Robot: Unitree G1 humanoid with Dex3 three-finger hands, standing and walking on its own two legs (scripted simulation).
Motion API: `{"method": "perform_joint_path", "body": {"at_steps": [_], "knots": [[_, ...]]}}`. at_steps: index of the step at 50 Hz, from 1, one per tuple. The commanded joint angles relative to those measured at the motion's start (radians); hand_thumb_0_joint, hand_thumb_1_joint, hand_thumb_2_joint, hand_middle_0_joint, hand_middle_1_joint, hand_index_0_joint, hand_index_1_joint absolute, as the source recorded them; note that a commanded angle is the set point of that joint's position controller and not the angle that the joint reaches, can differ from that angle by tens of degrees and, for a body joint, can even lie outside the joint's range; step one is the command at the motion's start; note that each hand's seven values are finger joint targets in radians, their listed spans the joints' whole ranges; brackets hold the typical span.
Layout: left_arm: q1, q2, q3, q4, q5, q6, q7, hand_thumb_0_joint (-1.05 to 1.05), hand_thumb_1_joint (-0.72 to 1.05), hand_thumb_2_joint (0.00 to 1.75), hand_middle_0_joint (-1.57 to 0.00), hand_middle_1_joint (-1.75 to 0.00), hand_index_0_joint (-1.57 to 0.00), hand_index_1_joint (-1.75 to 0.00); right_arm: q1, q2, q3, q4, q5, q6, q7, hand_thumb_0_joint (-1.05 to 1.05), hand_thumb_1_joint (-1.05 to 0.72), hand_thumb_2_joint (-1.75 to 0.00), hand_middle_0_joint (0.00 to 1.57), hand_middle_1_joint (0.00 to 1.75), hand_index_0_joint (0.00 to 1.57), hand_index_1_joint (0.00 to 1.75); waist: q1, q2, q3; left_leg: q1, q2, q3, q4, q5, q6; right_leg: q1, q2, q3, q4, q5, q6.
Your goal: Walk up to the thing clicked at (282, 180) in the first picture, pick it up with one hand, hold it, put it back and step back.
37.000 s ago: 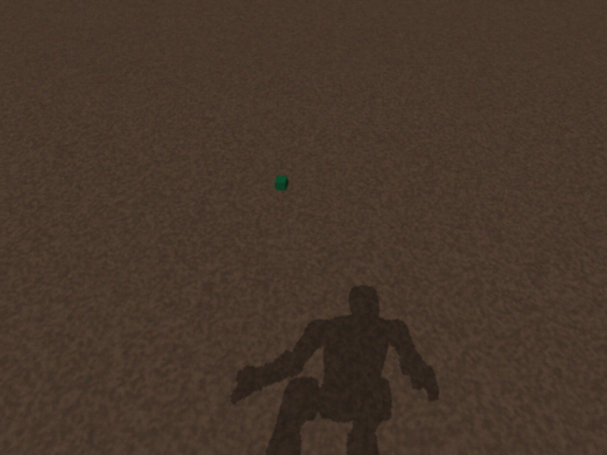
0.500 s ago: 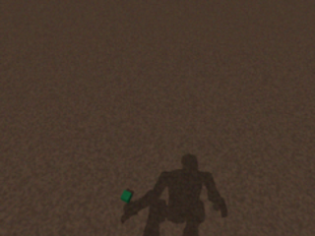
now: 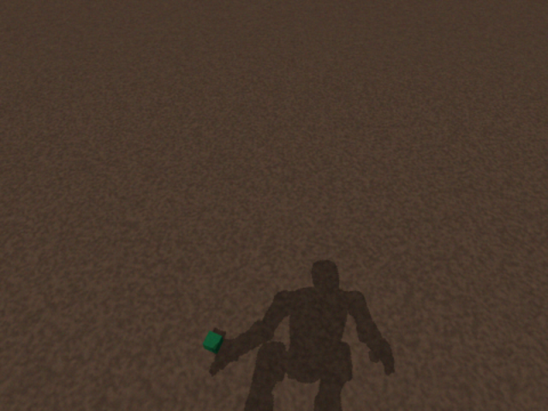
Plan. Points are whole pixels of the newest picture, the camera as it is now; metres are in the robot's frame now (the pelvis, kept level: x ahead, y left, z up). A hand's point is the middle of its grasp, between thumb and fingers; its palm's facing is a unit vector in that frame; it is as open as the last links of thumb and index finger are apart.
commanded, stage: stand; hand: left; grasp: from above
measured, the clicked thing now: (213, 342) +0.46 +0.22 -0.76
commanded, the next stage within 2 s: step back in 1.16 s
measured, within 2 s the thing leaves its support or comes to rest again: neither
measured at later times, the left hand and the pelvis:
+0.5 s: hand out of the picture +0.09 +0.24 -0.16, palm faces +0.02 -0.94 -0.34, open 7.3 cm; pelvis +0.01 +0.00 +0.00, yaw +0 degrees
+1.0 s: hand out of the picture +0.08 +0.24 -0.16, palm faces +0.00 -0.94 -0.34, open 7.3 cm; pelvis +0.01 -0.01 +0.00, yaw +0 degrees
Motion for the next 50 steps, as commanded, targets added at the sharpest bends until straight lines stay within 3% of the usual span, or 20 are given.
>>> {"method": "perform_joint_path", "body": {"at_steps": [1, 11, 15, 29, 39, 50], "knots": [[-0.03, 0.202, 0.04, -0.047, 0.001, -0.021, 0.015, 0.0, 0.9, 0.9, -0.2, -0.3, -0.2, -0.3, -0.04, -0.184, -0.031, -0.056, 0.004, -0.021, -0.013, 0.0, -0.9, -0.9, 0.2, 0.3, 0.2, 0.3, 0.006, -0.013, -0.063, 0.003, 0.12, -0.102, -0.049, 0.147, 0.024, 0.024, -0.121, 0.102, -0.046, 0.129, -0.017], [-0.05, 0.208, 0.042, -0.051, -0.003, -0.022, 0.012, 0.0, 0.9, 0.9, -0.2, -0.3, -0.2, -0.3, -0.04, -0.195, -0.03, -0.053, 0.004, -0.02, -0.014, 0.0, -0.9, -0.9, 0.2, 0.3, 0.2, 0.3, 0.002, -0.018, -0.062, 0.005, 0.124, -0.097, -0.052, 0.142, 0.024, 0.034, -0.124, 0.108, -0.06, 0.145, -0.015], [-0.062, 0.222, 0.046, -0.06, -0.002, -0.026, 0.013, 0.0, 0.9, 0.9, -0.2, -0.3, -0.2, -0.3, -0.053, -0.201, -0.032, -0.063, 0.007, -0.023, -0.012, 0.0, -0.9, -0.9, 0.2, 0.3, 0.2, 0.3, 0.0, -0.021, -0.094, 0.028, 0.13, -0.093, -0.041, 0.218, 0.026, 0.049, -0.127, 0.101, -0.047, 0.216, -0.016], [-0.068, 0.227, 0.042, -0.06, -0.002, -0.021, 0.005, 0.0, 0.9, 0.9, -0.2, -0.3, -0.2, -0.3, -0.057, -0.208, -0.029, -0.061, 0.006, -0.023, -0.008, 0.0, -0.9, -0.9, 0.2, 0.3, 0.2, 0.3, -0.001, -0.013, -0.047, -0.006, 0.129, -0.099, -0.077, 0.096, 0.02, 0.022, -0.121, 0.108, -0.064, 0.088, -0.02], [-0.059, 0.234, 0.037, -0.064, -0.004, -0.026, 0.001, 0.0, 0.9, 0.9, -0.2, -0.3, -0.2, -0.3, -0.058, -0.212, -0.027, -0.063, 0.008, -0.026, -0.003, 0.0, -0.9, -0.9, 0.2, 0.3, 0.2, 0.3, 0.001, -0.022, -0.055, -0.002, 0.13, -0.103, -0.076, 0.09, 0.019, 0.014, -0.122, 0.109, -0.065, 0.069, -0.021], [-0.047, 0.243, 0.032, -0.069, -0.008, -0.031, 0.003, 0.0, 0.9, 0.9, -0.2, -0.3, -0.2, -0.3, -0.048, -0.215, -0.024, -0.062, 0.01, -0.025, -0.001, 0.0, -0.9, -0.9, 0.2, 0.3, 0.2, 0.3, 0.0, -0.02, -0.084, 0.023, 0.132, -0.094, -0.057, 0.16, 0.02, 0.03, -0.129, 0.109, -0.054, 0.161, -0.023]]}}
